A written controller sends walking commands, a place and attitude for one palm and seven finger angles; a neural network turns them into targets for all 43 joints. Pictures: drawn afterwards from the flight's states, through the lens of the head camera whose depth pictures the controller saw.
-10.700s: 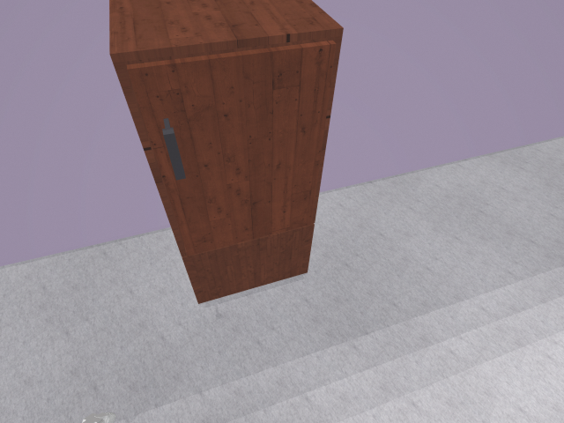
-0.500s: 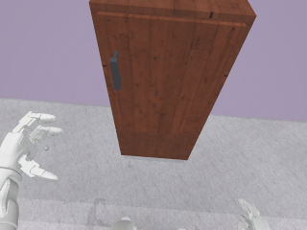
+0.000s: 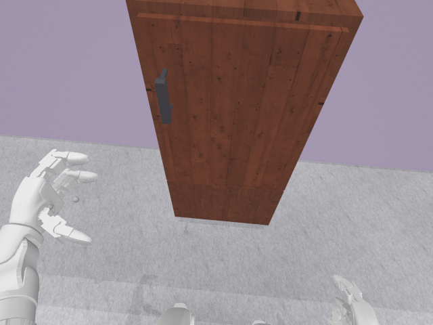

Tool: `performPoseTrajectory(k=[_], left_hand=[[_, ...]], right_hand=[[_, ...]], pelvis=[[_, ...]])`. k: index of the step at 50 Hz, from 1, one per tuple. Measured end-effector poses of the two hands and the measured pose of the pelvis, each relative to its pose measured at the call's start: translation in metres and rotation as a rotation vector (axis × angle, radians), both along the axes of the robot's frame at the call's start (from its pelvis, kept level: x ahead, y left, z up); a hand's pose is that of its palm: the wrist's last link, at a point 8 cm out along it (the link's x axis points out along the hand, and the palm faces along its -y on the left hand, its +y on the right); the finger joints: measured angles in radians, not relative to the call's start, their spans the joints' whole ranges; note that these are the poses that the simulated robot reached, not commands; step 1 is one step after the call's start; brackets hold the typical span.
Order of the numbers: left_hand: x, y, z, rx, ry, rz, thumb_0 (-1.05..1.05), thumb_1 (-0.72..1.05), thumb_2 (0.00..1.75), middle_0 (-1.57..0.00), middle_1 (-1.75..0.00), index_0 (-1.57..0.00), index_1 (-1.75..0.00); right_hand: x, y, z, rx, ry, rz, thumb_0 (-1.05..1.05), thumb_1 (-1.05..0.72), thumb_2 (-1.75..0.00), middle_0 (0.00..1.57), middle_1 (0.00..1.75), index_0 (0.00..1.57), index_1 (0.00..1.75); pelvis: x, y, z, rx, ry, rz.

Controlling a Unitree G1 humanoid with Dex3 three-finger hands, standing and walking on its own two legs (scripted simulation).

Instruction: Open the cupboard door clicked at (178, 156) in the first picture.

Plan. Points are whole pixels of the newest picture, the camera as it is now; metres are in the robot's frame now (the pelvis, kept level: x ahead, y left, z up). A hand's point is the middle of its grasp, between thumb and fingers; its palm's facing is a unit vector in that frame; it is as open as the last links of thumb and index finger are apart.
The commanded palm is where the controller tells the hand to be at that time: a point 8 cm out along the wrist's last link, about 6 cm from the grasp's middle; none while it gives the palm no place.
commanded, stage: move the hooked fingers beside the handle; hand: left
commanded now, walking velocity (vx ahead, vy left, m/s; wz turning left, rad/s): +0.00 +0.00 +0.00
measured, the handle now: (165, 96) +0.59 +0.16 +0.06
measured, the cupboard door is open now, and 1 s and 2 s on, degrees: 0 0 0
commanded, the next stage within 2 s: none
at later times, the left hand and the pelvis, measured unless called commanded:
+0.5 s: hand (99, 162) +0.39 +0.25 +0.06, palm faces -0.05 -1.00 -0.01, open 13.9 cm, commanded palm +0.37 +0.30 +0.07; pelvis +0.01 +0.01 +0.00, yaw -1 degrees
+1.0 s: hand (120, 134) +0.47 +0.24 +0.05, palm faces -0.05 -1.00 +0.00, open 13.9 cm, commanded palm +0.46 +0.28 +0.06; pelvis +0.01 +0.02 -0.02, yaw -2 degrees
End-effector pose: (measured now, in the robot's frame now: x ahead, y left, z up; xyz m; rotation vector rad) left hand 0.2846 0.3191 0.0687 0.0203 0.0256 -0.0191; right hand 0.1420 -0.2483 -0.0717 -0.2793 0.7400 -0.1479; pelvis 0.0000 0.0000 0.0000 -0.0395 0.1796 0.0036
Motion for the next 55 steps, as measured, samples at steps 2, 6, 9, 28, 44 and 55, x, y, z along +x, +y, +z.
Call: performPoseTrajectory(k=[2,6,9,28,44,55], left_hand=[[0.009,-0.003,-0.001,-0.005,-0.005,-0.007,-0.01,-0.5,0.3,-0.3,-1.2,-0.31,-1.2],[0.029,-0.011,0.001,-0.002,-0.016,-0.034,-0.01,-0.5,0.3,-0.3,-1.2,-0.3,-1.2],[0.042,-0.013,0.002,-0.003,-0.011,-0.042,-0.01,-0.5,0.3,-0.3,-1.2,-0.31,-1.2],[0.093,-0.018,-0.004,-0.017,-0.012,-0.042,-0.01,-0.5,0.3,-0.3,-1.2,-0.3,-1.2],[0.146,-0.022,-0.006,-0.028,0.006,-0.026,-0.01,-0.5,0.3,-0.3,-1.2,-0.3,-1.2],[0.183,-0.033,-0.009,-0.021,-0.011,-0.017,-0.01,-0.5,0.3,-0.3,-1.2,-0.3,-1.2]], right_hand=[[-0.003,-0.001,-0.002,-0.007,0.012,-0.005,0.01,-0.9,-0.9,0.2,0.3,0.21,0.3],[-0.01,-0.003,-0.004,-0.011,0.036,-0.028,0.01,-0.9,-0.9,0.2,0.3,0.21,0.3],[-0.017,-0.004,-0.005,-0.01,0.057,-0.049,0.01,-0.9,-0.9,0.2,0.3,0.21,0.3],[-0.053,-0.002,-0.019,-0.017,0.225,-0.12,0.01,-0.9,-0.9,0.2,0.3,0.21,0.3],[-0.085,0.0,-0.029,-0.023,0.358,-0.162,0.01,-0.9,-0.9,0.2,0.3,0.21,0.3],[-0.121,-0.004,-0.037,-0.033,0.48,-0.224,0.01,-0.9,-0.9,0.2,0.3,0.21,0.3]], pelvis=[[-0.001,0.0,-0.001,-0.001,0.003,0.0],[-0.001,0.001,-0.001,0.0,0.011,-0.006],[0.001,0.002,-0.001,0.002,0.018,-0.013],[0.008,0.014,-0.004,-0.004,0.063,-0.023],[0.006,0.018,-0.011,-0.011,0.108,-0.028],[0.006,0.017,-0.018,-0.015,0.154,-0.041]])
